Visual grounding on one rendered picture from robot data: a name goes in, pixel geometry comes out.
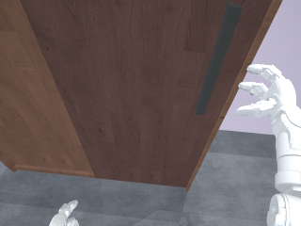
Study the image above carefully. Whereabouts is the wardrobe door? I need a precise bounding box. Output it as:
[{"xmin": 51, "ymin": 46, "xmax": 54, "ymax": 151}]
[
  {"xmin": 0, "ymin": 0, "xmax": 93, "ymax": 172},
  {"xmin": 20, "ymin": 0, "xmax": 273, "ymax": 188}
]

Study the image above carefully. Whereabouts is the right robot upper arm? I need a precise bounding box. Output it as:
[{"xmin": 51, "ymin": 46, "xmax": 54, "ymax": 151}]
[{"xmin": 266, "ymin": 193, "xmax": 301, "ymax": 226}]

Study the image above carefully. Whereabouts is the robot right hand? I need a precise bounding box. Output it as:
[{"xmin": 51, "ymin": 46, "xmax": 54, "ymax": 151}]
[{"xmin": 236, "ymin": 64, "xmax": 296, "ymax": 118}]

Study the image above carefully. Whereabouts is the robot left hand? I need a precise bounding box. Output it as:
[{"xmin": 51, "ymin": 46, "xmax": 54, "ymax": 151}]
[{"xmin": 49, "ymin": 200, "xmax": 79, "ymax": 226}]

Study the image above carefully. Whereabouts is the right robot forearm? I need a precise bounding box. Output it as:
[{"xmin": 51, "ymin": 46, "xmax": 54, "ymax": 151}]
[{"xmin": 270, "ymin": 105, "xmax": 301, "ymax": 198}]

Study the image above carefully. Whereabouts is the handle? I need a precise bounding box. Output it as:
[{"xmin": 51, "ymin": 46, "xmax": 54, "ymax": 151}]
[{"xmin": 195, "ymin": 0, "xmax": 243, "ymax": 116}]

